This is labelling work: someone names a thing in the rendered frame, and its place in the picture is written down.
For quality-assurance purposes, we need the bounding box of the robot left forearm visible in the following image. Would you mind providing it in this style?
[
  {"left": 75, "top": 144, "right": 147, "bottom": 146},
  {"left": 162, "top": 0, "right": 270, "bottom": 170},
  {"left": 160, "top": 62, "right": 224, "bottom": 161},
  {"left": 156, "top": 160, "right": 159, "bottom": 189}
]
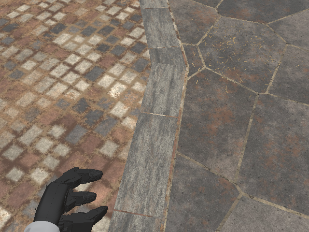
[{"left": 23, "top": 220, "right": 60, "bottom": 232}]

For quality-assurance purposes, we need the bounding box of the robot left hand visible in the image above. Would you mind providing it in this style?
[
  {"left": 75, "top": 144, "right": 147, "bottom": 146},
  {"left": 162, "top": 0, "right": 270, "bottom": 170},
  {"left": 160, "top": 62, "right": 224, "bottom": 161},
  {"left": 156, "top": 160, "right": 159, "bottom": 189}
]
[{"left": 33, "top": 166, "right": 108, "bottom": 232}]

